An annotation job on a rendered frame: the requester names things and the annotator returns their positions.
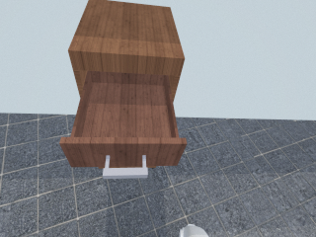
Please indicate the handle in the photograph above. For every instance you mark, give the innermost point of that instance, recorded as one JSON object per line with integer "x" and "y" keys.
{"x": 125, "y": 173}

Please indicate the drawer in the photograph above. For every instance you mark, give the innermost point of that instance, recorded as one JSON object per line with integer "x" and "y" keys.
{"x": 124, "y": 116}

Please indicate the right robot thigh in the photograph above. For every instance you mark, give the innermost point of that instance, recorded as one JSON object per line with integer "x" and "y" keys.
{"x": 192, "y": 231}

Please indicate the cabinet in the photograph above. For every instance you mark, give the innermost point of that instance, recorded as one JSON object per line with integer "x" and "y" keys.
{"x": 124, "y": 37}

